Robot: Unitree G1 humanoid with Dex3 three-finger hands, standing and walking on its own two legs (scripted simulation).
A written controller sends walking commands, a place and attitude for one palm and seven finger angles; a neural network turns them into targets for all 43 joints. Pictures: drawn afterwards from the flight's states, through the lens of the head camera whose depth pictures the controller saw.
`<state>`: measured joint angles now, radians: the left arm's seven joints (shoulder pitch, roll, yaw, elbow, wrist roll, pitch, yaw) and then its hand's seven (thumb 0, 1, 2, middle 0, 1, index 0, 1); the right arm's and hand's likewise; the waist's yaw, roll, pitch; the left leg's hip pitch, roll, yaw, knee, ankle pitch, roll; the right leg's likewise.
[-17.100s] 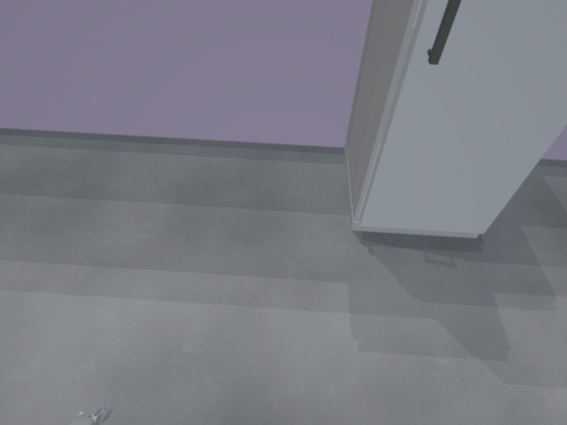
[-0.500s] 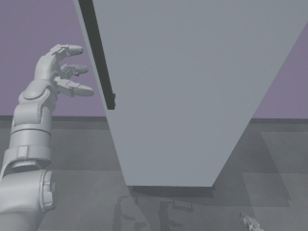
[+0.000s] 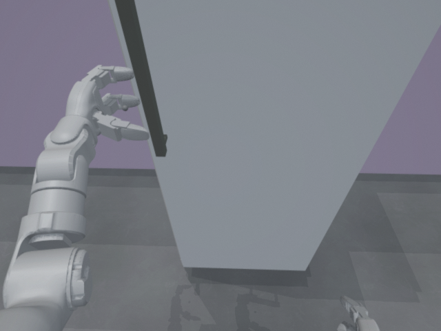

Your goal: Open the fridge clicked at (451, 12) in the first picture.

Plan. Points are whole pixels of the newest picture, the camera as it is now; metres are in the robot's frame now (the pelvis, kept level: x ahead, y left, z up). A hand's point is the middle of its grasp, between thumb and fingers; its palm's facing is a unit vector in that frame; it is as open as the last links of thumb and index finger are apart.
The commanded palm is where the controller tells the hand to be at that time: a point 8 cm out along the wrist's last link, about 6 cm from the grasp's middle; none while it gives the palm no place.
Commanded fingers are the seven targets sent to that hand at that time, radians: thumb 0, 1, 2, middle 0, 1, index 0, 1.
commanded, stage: feel for the door with the fingertips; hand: left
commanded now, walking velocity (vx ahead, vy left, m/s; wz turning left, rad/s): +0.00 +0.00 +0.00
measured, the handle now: (145, 70) +0.48 +0.16 +0.25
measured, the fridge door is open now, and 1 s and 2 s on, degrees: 0 0 0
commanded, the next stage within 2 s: slide the fingers in behind the handle in 0.64 s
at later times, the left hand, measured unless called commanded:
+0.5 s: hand (133, 101) +0.43 +0.18 +0.22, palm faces +0.08 -1.00 -0.03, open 14.0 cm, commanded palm +0.41 +0.23 +0.22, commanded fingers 0.00 -0.50 0.30 -0.30 -1.20 -0.30 -1.20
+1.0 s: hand (131, 101) +0.44 +0.18 +0.22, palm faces +0.06 -1.00 -0.02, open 13.7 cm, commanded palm +0.40 +0.23 +0.22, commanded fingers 0.00 -0.50 0.30 -0.30 -1.20 -0.30 -1.20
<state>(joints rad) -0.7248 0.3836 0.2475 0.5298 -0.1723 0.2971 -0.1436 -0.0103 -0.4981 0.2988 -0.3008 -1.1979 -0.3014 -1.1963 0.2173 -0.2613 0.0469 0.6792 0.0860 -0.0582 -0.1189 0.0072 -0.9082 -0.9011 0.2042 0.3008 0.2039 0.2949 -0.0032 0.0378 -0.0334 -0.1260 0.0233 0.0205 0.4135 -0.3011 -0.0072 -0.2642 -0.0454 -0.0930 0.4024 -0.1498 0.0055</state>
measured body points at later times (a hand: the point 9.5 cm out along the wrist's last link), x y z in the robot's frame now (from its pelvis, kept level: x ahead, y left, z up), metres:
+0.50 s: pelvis -0.01 -0.01 +0.00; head -0.01 -0.02 +0.45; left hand +0.42 +0.23 +0.22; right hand +0.11 -0.27 -0.11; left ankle -0.05 +0.12 -0.74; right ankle +0.04 -0.13 -0.74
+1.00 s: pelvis -0.01 +0.00 +0.00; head -0.01 -0.01 +0.45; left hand +0.43 +0.24 +0.22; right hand +0.08 -0.26 -0.11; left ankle -0.05 +0.12 -0.74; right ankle +0.04 -0.13 -0.74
